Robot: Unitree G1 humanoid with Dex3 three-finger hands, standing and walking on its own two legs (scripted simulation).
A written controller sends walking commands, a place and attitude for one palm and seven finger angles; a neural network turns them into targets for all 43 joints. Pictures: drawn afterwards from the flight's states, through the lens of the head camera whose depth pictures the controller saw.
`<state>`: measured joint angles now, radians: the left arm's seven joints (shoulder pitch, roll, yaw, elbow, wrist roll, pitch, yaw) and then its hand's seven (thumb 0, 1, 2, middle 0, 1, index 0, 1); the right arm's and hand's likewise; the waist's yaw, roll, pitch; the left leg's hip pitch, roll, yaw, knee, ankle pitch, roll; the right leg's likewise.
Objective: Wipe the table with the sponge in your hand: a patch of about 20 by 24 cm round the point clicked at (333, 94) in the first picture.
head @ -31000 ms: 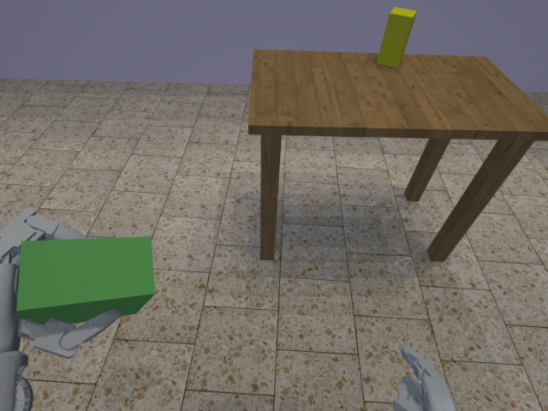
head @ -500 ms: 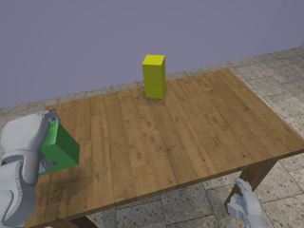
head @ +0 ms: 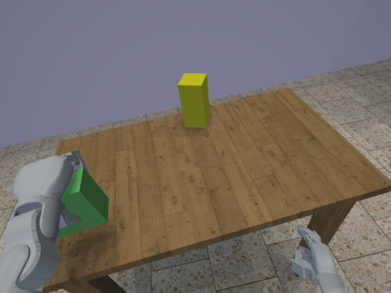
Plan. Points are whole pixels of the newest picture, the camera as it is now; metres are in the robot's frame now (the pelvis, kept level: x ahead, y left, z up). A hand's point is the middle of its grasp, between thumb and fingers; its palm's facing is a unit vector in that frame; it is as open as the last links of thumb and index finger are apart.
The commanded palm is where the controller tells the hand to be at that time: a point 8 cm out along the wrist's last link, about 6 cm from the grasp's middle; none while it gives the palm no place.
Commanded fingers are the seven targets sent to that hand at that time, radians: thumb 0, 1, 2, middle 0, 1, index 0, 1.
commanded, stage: move the sponge above the wiping area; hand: left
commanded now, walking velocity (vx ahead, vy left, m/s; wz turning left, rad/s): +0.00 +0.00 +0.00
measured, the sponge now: (73, 208) +0.23 +0.30 +0.08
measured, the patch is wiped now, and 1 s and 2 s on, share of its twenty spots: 0.00 0.00 0.00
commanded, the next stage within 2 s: none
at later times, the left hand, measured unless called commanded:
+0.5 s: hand (83, 202) +0.23 +0.27 +0.10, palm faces -0.02 -0.11 -0.99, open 10.4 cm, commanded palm +0.20 +0.27 +0.18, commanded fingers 0.00 0.10 1.30 -1.20 -1.60 -1.20 -1.60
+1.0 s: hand (94, 199) +0.25 +0.26 +0.09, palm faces -0.02 -0.09 -1.00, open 10.4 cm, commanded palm +0.21 +0.27 +0.17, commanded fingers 0.00 0.10 1.30 -1.20 -1.60 -1.20 -1.60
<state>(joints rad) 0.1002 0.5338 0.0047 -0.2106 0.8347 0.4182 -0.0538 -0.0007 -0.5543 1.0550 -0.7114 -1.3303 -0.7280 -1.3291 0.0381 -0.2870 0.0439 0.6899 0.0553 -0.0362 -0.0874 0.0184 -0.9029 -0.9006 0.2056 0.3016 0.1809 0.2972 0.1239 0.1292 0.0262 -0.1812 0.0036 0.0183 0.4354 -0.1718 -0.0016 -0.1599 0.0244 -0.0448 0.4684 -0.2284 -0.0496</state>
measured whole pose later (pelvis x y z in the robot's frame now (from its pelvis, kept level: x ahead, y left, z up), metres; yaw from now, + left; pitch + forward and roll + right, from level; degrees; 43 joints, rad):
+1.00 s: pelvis +0.01 +0.01 +0.00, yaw -1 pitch -4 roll +0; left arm 0.13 0.47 -0.14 -0.18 0.92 0.34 -0.02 0.00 -0.55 1.05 -0.71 -1.33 -0.73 -1.33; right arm 0.05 -0.27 0.03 0.70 0.04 -0.04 -0.09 0.02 -0.90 -0.90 0.21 0.30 0.18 0.30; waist 0.12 0.10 0.03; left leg -0.17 -0.01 0.03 0.41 -0.17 0.01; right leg -0.15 0.02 -0.03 0.44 -0.22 -0.04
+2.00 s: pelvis +0.02 +0.01 +0.00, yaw -1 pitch -3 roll +0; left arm 0.10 0.42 -0.10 -0.08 0.94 0.35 0.11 0.00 -0.55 1.05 -0.71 -1.33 -0.73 -1.33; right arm 0.07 -0.26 0.01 0.70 0.04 -0.04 -0.07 0.02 -0.90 -0.90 0.21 0.30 0.22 0.32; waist 0.12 0.10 0.00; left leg -0.18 0.00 0.03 0.41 -0.18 0.01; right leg -0.15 0.02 -0.03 0.42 -0.22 -0.04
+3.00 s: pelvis +0.02 +0.01 +0.00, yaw +0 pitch -3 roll +0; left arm 0.11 0.44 -0.11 -0.10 0.92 0.38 0.02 0.00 -0.55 1.05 -0.71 -1.33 -0.73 -1.33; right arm 0.06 -0.28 0.02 0.70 0.05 -0.05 -0.07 0.02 -0.90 -0.90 0.21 0.30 0.23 0.33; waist 0.11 0.10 0.01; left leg -0.17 -0.01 0.02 0.40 -0.18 0.01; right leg -0.13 0.02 -0.03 0.40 -0.22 -0.04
